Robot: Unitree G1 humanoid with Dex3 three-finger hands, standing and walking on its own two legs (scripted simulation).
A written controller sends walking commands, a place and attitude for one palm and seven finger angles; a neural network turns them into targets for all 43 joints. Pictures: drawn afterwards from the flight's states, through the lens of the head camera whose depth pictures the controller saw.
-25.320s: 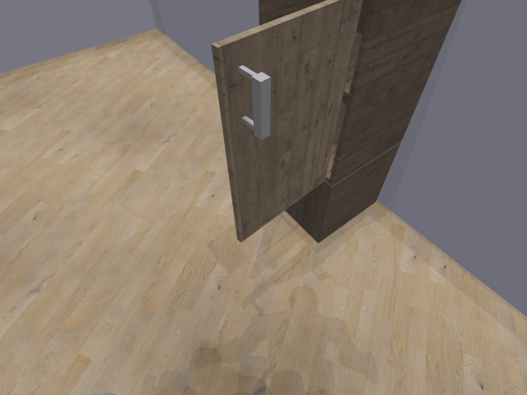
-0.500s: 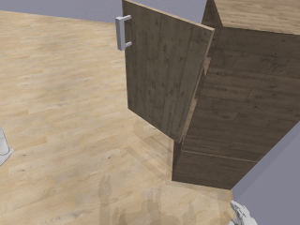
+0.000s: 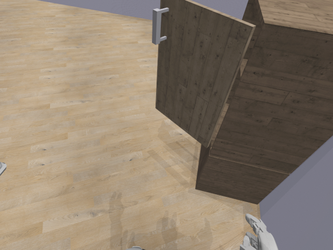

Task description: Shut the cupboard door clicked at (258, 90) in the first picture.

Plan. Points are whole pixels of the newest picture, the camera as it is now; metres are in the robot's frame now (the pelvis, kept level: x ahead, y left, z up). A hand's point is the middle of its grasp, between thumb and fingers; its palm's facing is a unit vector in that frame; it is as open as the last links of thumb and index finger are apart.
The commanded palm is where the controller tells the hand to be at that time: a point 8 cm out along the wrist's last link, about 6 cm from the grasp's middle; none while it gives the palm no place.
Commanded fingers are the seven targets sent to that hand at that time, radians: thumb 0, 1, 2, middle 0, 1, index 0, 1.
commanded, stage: step back with the hand held close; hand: left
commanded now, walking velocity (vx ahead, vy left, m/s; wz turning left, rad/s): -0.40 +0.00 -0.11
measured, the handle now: (160, 26) +0.86 +0.11 +0.15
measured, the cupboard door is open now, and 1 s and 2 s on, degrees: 58 58 58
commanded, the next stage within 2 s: stop stepping back and stand still in 0.02 s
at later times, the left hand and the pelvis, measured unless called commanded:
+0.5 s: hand out of the picture +0.14 +0.29 +0.18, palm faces +0.40 -0.85 -0.34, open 7.4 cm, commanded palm +0.08 +0.32 +0.19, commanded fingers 0.00 0.90 0.90 -0.20 -0.30 -0.20 -0.30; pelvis -0.08 +0.03 +0.00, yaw -3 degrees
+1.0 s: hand out of the picture +0.05 +0.30 +0.19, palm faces +0.29 -0.84 -0.46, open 7.4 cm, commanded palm +0.00 +0.35 +0.19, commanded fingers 0.00 0.90 0.90 -0.20 -0.30 -0.20 -0.30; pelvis -0.17 +0.07 +0.02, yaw -5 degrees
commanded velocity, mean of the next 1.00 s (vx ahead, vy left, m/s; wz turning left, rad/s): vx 0.11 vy -0.07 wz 0.00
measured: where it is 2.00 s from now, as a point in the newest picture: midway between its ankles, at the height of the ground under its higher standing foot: outside the picture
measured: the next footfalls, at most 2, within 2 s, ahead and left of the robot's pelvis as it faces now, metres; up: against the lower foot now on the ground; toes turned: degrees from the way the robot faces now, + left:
right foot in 0.06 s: -0.07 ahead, -0.15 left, +0.00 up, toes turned -2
left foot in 0.70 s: +0.01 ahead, +0.14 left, +0.00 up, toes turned -5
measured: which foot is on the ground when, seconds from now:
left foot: down 0.00-0.56, up 0.58-0.68, down 0.70-1.00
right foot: up 0.00-0.04, down 0.06-0.70, up 0.72-1.00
